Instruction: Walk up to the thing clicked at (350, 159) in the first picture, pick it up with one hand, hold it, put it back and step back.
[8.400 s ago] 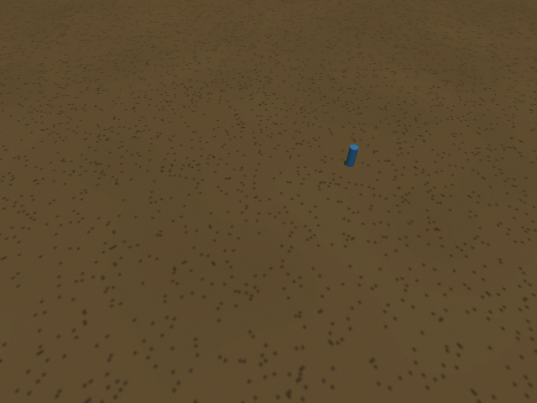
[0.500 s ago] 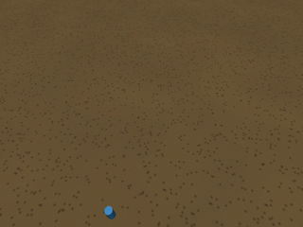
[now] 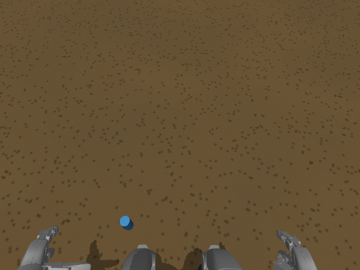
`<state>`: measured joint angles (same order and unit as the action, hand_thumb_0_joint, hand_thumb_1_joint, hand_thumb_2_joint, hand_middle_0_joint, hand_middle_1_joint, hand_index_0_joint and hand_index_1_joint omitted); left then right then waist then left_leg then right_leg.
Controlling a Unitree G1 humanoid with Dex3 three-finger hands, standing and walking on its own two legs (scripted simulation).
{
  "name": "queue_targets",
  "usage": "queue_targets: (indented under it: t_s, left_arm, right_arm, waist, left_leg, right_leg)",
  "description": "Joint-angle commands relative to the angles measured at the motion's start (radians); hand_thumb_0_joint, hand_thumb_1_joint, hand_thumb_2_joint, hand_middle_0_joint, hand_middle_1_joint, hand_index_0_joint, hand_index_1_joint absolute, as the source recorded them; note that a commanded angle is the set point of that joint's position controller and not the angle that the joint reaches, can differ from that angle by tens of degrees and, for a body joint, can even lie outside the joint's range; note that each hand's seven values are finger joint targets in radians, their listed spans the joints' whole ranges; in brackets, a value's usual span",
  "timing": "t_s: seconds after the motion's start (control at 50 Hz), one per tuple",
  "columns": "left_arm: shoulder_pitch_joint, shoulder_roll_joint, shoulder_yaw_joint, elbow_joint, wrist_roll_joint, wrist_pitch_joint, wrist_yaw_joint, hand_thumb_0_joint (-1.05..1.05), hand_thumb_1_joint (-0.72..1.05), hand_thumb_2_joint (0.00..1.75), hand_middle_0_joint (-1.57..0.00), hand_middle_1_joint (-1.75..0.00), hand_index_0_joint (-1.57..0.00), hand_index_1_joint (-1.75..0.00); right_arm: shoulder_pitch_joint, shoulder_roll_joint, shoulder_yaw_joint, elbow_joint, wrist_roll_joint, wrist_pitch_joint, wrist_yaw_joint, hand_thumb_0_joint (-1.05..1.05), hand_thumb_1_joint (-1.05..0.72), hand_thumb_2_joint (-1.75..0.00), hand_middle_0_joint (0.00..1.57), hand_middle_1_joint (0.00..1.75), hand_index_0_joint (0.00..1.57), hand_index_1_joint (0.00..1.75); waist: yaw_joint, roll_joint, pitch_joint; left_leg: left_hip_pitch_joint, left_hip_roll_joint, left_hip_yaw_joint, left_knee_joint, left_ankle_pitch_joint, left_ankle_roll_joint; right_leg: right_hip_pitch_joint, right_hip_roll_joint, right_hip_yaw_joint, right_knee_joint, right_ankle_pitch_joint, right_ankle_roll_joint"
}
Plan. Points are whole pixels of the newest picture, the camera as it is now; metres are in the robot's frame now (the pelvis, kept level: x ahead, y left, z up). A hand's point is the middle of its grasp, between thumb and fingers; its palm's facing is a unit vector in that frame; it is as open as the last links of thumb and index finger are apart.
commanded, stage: go down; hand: left
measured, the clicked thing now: (126, 223) +0.32 +0.23 -0.66
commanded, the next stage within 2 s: rise first in 0.20 s
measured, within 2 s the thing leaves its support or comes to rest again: neither
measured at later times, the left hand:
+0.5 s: hand (64, 267) +0.14 +0.28 -0.17, palm faces -0.05 -0.91 -0.42, open 14.7 cm
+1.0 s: hand (64, 244) +0.20 +0.34 -0.28, palm faces -0.12 -0.81 -0.58, open 15.6 cm
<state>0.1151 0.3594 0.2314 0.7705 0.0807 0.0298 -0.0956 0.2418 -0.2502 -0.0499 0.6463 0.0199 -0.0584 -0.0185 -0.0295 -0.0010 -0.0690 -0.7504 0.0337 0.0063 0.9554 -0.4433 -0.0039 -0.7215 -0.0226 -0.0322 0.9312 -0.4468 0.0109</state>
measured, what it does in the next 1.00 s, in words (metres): lowers itself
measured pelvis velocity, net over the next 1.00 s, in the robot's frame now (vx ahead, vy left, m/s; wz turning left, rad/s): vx -0.05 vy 0.00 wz -0.03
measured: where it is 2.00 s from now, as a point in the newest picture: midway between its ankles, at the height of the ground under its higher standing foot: outside the picture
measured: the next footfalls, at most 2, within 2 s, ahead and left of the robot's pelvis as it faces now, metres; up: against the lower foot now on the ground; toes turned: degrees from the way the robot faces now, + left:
none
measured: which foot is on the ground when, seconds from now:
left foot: down 0.00-1.00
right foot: down 0.00-1.00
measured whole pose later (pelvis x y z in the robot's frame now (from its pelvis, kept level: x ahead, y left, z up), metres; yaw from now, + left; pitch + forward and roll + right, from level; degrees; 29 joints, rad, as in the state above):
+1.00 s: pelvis -0.05 +0.00 -0.18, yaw -1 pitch +31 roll -3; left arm -0.02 0.56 0.40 0.62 0.23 -0.21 -0.15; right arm 0.10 -0.26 -0.04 0.63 0.00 -0.12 0.00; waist -0.01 0.00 -0.15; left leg -1.63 0.04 -0.05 1.73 -0.65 0.00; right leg -1.58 -0.02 -0.05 1.70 -0.66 0.00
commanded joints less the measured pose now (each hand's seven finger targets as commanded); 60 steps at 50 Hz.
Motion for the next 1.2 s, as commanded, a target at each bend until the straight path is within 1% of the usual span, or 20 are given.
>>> queue_targets:
  t_s: [0.0,0.08,0.1,0.16,0.22,0.36,0.38,0.48,0.56,0.66,0.72,0.76,0.78,0.82,0.86,0.88,0.94,1.04,1.16,1.18]
  left_arm:
    - [0.049,0.179,0.040,-0.281,0.009,-0.006,0.018,0.00,-0.44,0.76,-0.05,-0.61,-0.09,-0.65]
    - [0.098,0.194,0.059,-0.393,0.034,0.032,0.045,0.00,-0.45,0.83,-0.11,-0.77,-0.14,-0.80]
    - [0.135,0.185,0.052,-0.407,0.038,0.044,0.049,0.00,-0.43,0.75,-0.03,-0.73,-0.06,-0.72]
    - [0.144,0.187,0.056,-0.454,0.044,0.074,0.067,0.00,-0.40,0.83,-0.11,-0.78,-0.14,-0.80]
    - [0.177,0.173,0.066,-0.458,0.039,0.096,0.074,0.00,-0.41,0.59,-0.04,-0.54,-0.04,-0.56]
    - [0.229,0.175,0.070,-0.502,0.039,0.093,0.055,0.00,-0.31,0.67,-0.12,-0.66,-0.14,-0.64]
    - [0.216,0.179,0.063,-0.502,0.045,0.088,0.049,0.00,-0.38,0.59,-0.04,-0.58,-0.06,-0.56]
    - [0.109,0.228,0.096,-0.463,0.079,0.013,0.048,0.00,-0.31,0.67,-0.12,-0.66,-0.14,-0.64]
    - [0.057,0.262,0.118,-0.447,0.095,-0.069,0.037,0.00,-0.42,0.52,-0.03,-0.50,-0.04,-0.49]
    - [-0.029,0.351,0.178,-0.426,0.117,-0.157,0.013,0.00,-0.32,0.71,-0.11,-0.67,-0.14,-0.69]
    - [-0.028,0.347,0.170,-0.355,0.146,-0.183,0.001,0.00,-0.40,0.63,-0.04,-0.59,-0.06,-0.61]
    - [-0.055,0.410,0.226,-0.346,0.152,-0.205,0.004,0.00,-0.40,0.66,-0.11,-0.66,-0.13,-0.64]
    - [-0.073,0.413,0.225,-0.354,0.154,-0.212,0.002,0.00,-0.48,0.58,-0.05,-0.58,-0.06,-0.56]
    - [-0.102,0.443,0.251,-0.362,0.150,-0.230,-0.001,0.00,-0.46,0.61,-0.12,-0.64,-0.14,-0.62]
    - [-0.072,0.471,0.281,-0.285,0.148,-0.240,-0.005,0.00,-0.53,0.48,-0.04,-0.51,-0.06,-0.49]
    - [-0.100,0.486,0.285,-0.308,0.148,-0.254,-0.011,0.00,-0.45,0.56,-0.12,-0.59,-0.14,-0.57]
    - [-0.175,0.505,0.297,-0.272,0.132,-0.297,-0.036,0.00,-0.51,0.33,-0.05,-0.35,-0.06,-0.34]
    - [-0.229,0.549,0.350,-0.166,0.064,-0.387,-0.106,0.00,-0.38,0.13,-0.03,-0.09,-0.04,-0.09]
    - [-0.305,0.634,0.400,-0.163,0.017,-0.457,-0.197,0.00,-0.34,0.13,-0.01,-0.09,-0.03,-0.07]
    - [-0.258,0.617,0.406,-0.074,0.010,-0.454,-0.207,0.00,-0.34,0.13,-0.01,-0.09,-0.03,-0.07]
  right_arm:
    - [-0.026,-0.154,-0.053,-0.167,0.002,-0.059,-0.022,0.00,-0.90,-0.88,0.20,0.30,0.20,0.30]
    - [-0.026,-0.158,-0.052,-0.188,0.000,-0.073,-0.028,0.00,-0.93,-0.91,0.20,0.30,0.20,0.30]
    - [-0.025,-0.156,-0.050,-0.193,-0.002,-0.078,-0.030,0.00,-0.85,-0.88,0.20,0.30,0.20,0.30]
    - [-0.027,-0.146,-0.043,-0.204,-0.004,-0.092,-0.036,0.00,-0.92,-0.90,0.20,0.30,0.20,0.30]
    - [-0.041,-0.144,-0.037,-0.216,-0.009,-0.106,-0.038,0.00,-0.79,-0.87,0.20,0.30,0.20,0.30]
    - [-0.045,-0.132,-0.034,-0.242,-0.019,-0.131,-0.034,0.00,-0.89,-0.90,0.20,0.30,0.20,0.30]
    - [-0.054,-0.131,-0.031,-0.242,-0.020,-0.134,-0.035,0.00,-0.81,-0.87,0.20,0.30,0.20,0.30]
    - [-0.064,-0.142,-0.037,-0.229,-0.027,-0.152,-0.024,0.00,-0.89,-0.89,0.20,0.30,0.20,0.30]
    - [-0.072,-0.158,-0.048,-0.216,-0.027,-0.161,-0.015,0.00,-0.80,-0.87,0.20,0.30,0.20,0.30]
    - [-0.084,-0.182,-0.060,-0.190,-0.023,-0.155,-0.006,0.00,-0.84,-0.88,0.20,0.30,0.20,0.30]
    - [-0.086,-0.185,-0.061,-0.174,-0.019,-0.142,-0.002,0.00,-0.82,-0.87,0.20,0.30,0.20,0.30]
    - [-0.090,-0.193,-0.064,-0.163,-0.016,-0.132,0.000,0.00,-0.84,-0.88,0.20,0.30,0.20,0.30]
    - [-0.091,-0.191,-0.064,-0.159,-0.015,-0.127,0.001,0.00,-0.80,-0.87,0.20,0.30,0.20,0.30]
    - [-0.095,-0.189,-0.065,-0.160,-0.014,-0.116,0.000,0.00,-0.84,-0.88,0.20,0.30,0.20,0.30]
    - [-0.096,-0.190,-0.056,-0.149,-0.012,-0.108,0.000,0.00,-0.82,-0.87,0.20,0.30,0.20,0.30]
    - [-0.092,-0.200,-0.065,-0.142,-0.013,-0.105,0.002,0.00,-0.85,-0.88,0.20,0.30,0.20,0.30]
    - [-0.095,-0.205,-0.066,-0.120,-0.016,-0.101,-0.001,0.00,-0.79,-0.87,0.20,0.30,0.20,0.30]
    - [-0.105,-0.209,-0.050,-0.092,-0.026,-0.106,0.004,0.00,-0.80,-0.87,0.20,0.30,0.20,0.30]
    - [-0.101,-0.246,-0.055,-0.074,-0.032,-0.105,0.002,0.00,-0.81,-0.88,0.20,0.30,0.20,0.30]
    - [-0.101,-0.242,-0.044,-0.070,-0.031,-0.103,0.002,0.00,-0.81,-0.88,0.20,0.30,0.20,0.30]
  waist:
    - [0.013,0.060,-0.270]
    - [0.011,0.083,-0.292]
    - [0.014,0.092,-0.297]
    - [0.002,0.076,-0.297]
    - [0.005,0.084,-0.273]
    - [0.008,0.082,-0.298]
    - [0.005,0.084,-0.292]
    - [-0.005,0.085,-0.303]
    - [0.012,0.099,-0.382]
    - [0.040,0.131,-0.486]
    - [0.038,0.108,-0.491]
    - [0.061,0.103,-0.504]
    - [0.058,0.109,-0.523]
    - [0.057,0.081,-0.562]
    - [0.054,0.044,-0.565]
    - [0.055,0.069,-0.603]
    - [0.032,0.073,-0.584]
    - [0.037,0.079,-0.567]
    - [0.067,0.175,-0.621]
    - [0.062,0.151,-0.602]
  left_leg:
    - [0.134,-0.011,-0.021,-0.075,0.228,0.007]
    - [0.128,0.006,-0.053,-0.053,0.233,0.000]
    - [0.130,0.005,-0.052,-0.044,0.252,-0.002]
    - [0.100,-0.002,-0.035,-0.003,0.265,0.005]
    - [0.065,0.000,-0.047,0.013,0.251,0.003]
    - [-0.025,-0.012,-0.031,0.100,0.251,0.010]
    - [-0.049,-0.013,-0.033,0.114,0.236,0.009]
    - [-0.169,-0.012,-0.044,0.217,0.167,0.013]
    - [-0.237,-0.014,-0.053,0.291,0.124,0.013]
    - [-0.295,-0.014,-0.068,0.368,0.071,0.011]
    - [-0.356,-0.019,-0.066,0.412,0.044,0.016]
    - [-0.409,-0.020,-0.070,0.424,-0.016,0.019]
    - [-0.418,-0.021,-0.065,0.447,0.008,0.022]
    - [-0.456,-0.028,-0.045,0.489,-0.001,0.033]
    - [-0.508,-0.030,-0.034,0.526,0.025,0.040]
    - [-0.493,-0.030,-0.030,0.548,0.043,0.042]
    - [-0.542,-0.027,-0.036,0.591,0.028,0.044]
    - [-0.611,-0.020,-0.047,0.647,-0.005,0.041]
    - [-0.580,-0.003,-0.081,0.634,-0.080,0.023]
    - [-0.603,-0.002,-0.086,0.642,-0.077,0.023]
  right_leg:
    - [0.035,0.028,-0.012,-0.045,0.186,-0.032]
    - [-0.007,0.030,-0.020,0.001,0.177,-0.031]
    - [-0.012,0.029,-0.020,0.010,0.186,-0.031]
    - [-0.015,0.029,-0.015,0.021,0.203,-0.028]
    - [-0.051,0.028,-0.020,0.045,0.184,-0.029]
    - [-0.098,0.027,-0.015,0.108,0.191,-0.031]
    - [-0.122,0.027,-0.017,0.124,0.178,-0.032]
    - [-0.260,0.025,-0.014,0.244,0.117,-0.034]
    - [-0.359,0.023,-0.005,0.334,0.077,-0.037]
    - [-0.472,0.020,0.000,0.434,0.029,-0.042]
    - [-0.514,0.020,0.001,0.465,0.009,-0.043]
    - [-0.528,0.022,0.004,0.484,-0.030,-0.043]
    - [-0.532,0.020,0.007,0.494,-0.009,-0.043]
    - [-0.516,0.023,0.018,0.488,-0.012,-0.040]
    - [-0.507,0.025,0.022,0.509,0.015,-0.038]
    - [-0.521,0.025,0.025,0.524,0.029,-0.039]
    - [-0.585,0.027,0.021,0.560,0.018,-0.039]
    - [-0.679,0.033,0.006,0.629,-0.024,-0.042]
    - [-0.763,0.039,-0.020,0.697,-0.082,-0.047]
    - [-0.776,0.039,-0.027,0.709,-0.081,-0.047]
